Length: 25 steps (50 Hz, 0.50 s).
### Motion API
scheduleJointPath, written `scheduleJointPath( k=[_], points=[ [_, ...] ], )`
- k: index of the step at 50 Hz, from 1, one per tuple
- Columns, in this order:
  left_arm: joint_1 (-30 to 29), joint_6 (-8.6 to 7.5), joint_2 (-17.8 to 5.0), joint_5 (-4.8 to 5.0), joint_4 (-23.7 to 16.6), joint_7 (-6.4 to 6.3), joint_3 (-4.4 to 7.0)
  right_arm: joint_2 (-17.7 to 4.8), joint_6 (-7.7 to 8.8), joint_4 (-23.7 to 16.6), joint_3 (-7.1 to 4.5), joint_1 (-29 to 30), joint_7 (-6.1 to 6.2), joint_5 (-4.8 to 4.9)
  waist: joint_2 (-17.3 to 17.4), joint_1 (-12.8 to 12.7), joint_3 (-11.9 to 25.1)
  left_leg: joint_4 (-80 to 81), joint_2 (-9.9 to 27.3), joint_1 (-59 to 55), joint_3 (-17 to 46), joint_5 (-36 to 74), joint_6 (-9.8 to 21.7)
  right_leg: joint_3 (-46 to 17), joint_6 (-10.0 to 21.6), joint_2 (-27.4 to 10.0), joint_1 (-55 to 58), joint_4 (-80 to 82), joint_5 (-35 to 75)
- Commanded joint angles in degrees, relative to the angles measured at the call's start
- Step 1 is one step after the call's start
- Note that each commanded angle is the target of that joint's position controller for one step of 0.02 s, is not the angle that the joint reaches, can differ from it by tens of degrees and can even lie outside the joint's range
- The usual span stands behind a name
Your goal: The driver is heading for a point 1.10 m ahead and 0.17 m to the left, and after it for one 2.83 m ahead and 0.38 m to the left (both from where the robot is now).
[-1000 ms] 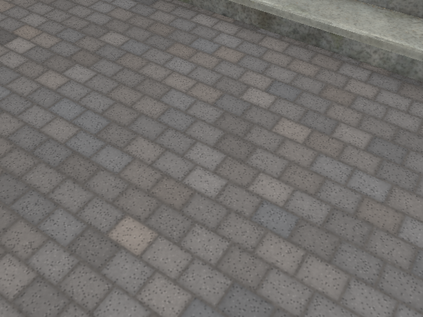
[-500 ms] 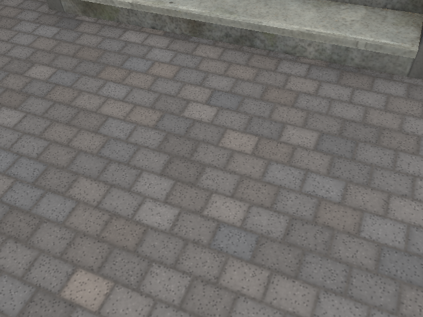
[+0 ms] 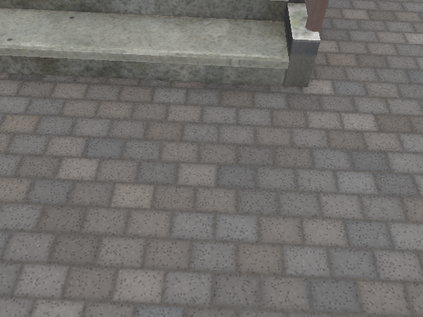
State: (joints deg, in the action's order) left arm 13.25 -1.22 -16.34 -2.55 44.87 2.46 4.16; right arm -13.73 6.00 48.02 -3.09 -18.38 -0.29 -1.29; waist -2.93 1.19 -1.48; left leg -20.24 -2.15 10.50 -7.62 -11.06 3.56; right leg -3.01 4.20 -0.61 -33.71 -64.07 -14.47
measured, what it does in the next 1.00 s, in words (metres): walks ahead: right foot, then left foot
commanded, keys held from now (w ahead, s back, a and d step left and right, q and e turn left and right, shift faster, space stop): w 0.46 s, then w+q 0.54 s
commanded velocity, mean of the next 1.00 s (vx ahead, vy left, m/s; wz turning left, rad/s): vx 0.50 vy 0.00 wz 0.10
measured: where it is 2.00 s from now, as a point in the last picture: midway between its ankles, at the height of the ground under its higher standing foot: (173, 183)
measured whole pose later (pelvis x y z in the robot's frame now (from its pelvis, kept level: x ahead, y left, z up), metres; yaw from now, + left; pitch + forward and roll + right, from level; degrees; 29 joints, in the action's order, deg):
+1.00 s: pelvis +0.54 +0.00 -0.01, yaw +12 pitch +0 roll +0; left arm 11.2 -4.2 -13.3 -2.3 48.6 0.3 1.8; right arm -14.7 2.4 51.6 -4.1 -16.6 -0.6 -0.2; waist -1.0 0.4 -3.3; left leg -23.4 -7.8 13.9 -1.3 -9.9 8.2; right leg -1.1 0.2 -4.4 -29.1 -66.1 -17.7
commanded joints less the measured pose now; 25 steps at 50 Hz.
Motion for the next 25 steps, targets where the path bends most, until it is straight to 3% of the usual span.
scheduleJointPath(
  k=[1, 5, 9, 11, 12, 13, 14, 15, 16, 17, 19, 21, 25],
  points=[
    [0.3, -0.17, 0.4, -0.07, -3.2, 0.68, -0.73, -4.1, 1.51, -1.3, -0.43, -1.9, -0.54, 0.03, 6.4, -1.7, -0.7, 12.7, 16.1, -2.2, 12.0, 11.0, 7.6, -2.5, -0.7, -1.8, -5.8, 4.5, 5.5],
    [-9.4, -0.92, 1.8, 0.2, -5.8, 1.41, -2.23, -5.0, 1.04, 0.6, -0.3, -4.2, -0.66, 0.57, 6.8, -0.1, -1.9, 12.6, 13.1, -1.2, 5.2, 16.4, 6.0, 3.7, -1.3, -1.8, -0.7, 20.3, 13.2],
    [-15.2, -1.32, 1.0, 0.37, -7.3, 1.09, -2.63, -7.1, 0.03, 3.6, -0.51, -9.5, -0.27, 0.48, 7.2, 1.7, -2.9, 10.3, 15.7, -7.7, 5.8, 21.1, 6.0, 7.2, -0.1, -1.4, 2.1, 28.1, 9.2],
    [-14.4, -1.65, 0.3, 0.07, -6.9, 0.5, -2.44, -7.8, -0.81, 4.8, -0.59, -10.6, 0.06, 0.4, 7.9, 1.0, -2.4, 5.7, 16.6, -11.5, 5.4, 30.0, 5.8, 8.4, 1.5, 0.3, 5.2, 31.4, 4.1],
    [-10.9, -2.0, -0.1, -0.13, -5.7, 0.13, -2.14, -8.2, -1.19, 5.4, -0.58, -10.7, 0.2, 0.5, 8.3, -0.7, -0.4, 0.3, 16.2, -12.4, 4.5, 37.9, 5.3, 9.2, 2.6, 2.1, 10.5, 33.7, 2.9],
    [-2.9, -2.65, -1.2, -0.58, -2.7, -0.37, -1.49, -8.0, -1.6, 5.9, -0.4, -10.7, 0.31, 0.82, 6.9, -4.3, 3.9, -9.4, 14.3, -10.5, 2.4, 41.0, 4.2, 9.6, 4.0, 3.8, 21.1, 37.8, 4.8],
    [7.3, -3.22, -4.4, -1.57, 0.4, -1.1, -0.27, -6.9, -1.58, 4.8, 0.11, -9.9, 0.41, 1.05, 4.7, -8.3, 10.4, -22.0, 12.4, -1.2, 1.1, 30.0, 2.8, 2.8, 6.4, -2.2, 36.3, 37.5, 2.8],
    [14.5, -3.27, -11.1, -2.28, 1.1, -1.99, 1.4, -0.5, -1.24, 1.2, 1.71, -12.3, -0.33, 2.5, -8.1, -8.9, 19.4, -43.9, 4.8, 20.5, -1.6, -1.5, -0.1, -23.9, 13.3, -21.3, 56.2, 39.9, -1.8],
    [15.1, -2.38, -10.6, 0.47, 1.7, -2.37, 1.72, -5.5, -1.38, 2.0, 0.09, -10.7, 0.01, 1.4, -6.1, -9.2, 19.9, -52.6, 1.4, 28.2, 5.2, -19.0, 0.1, -35.6, 15.5, -24.3, 54.1, 46.6, 1.4],
    [9.9, -2.31, -8.3, 1.4, 2.0, -2.32, 1.04, -6.6, -1.51, 0.6, -0.5, -5.5, 0.01, 0.95, -2.3, -6.7, 10.5, -53.2, 5.0, 31.7, 8.1, -14.1, 0.7, -25.2, 13.5, -20.6, 47.2, 46.9, 3.6],
    [3.4, -3.09, -2.8, 1.57, 1.8, -1.83, -0.31, -4.3, -1.49, 0.8, -0.07, -3.4, -0.44, 0.78, -0.2, -2.5, 2.7, -46.4, 8.0, 26.6, 8.4, -7.6, 0.4, -13.7, 9.2, -15.0, 33.0, 50.9, 10.2],
    [2.3, -3.81, -0.6, 1.77, 2.7, -1.92, -0.9, -2.5, -3.13, 2.4, 0.11, -6.0, -1.09, -0.68, -1.2, 0.2, 1.1, -43.5, 8.4, 21.3, 7.8, -5.5, -0.8, -7.9, 7.4, -11.6, 26.4, 53.8, 13.5],
    [6.4, -4.96, -2.1, 1.92, 5.7, -2.03, -0.45, -1.9, -4.21, 0.9, -0.1, -0.3, -2.0, -0.68, -0.5, 0.5, -1.5, -39.7, 8.9, 26.1, 7.3, 1.4, -2.0, -2.5, 8.0, -10.8, 26.3, 57.3, 18.0]
  ],
)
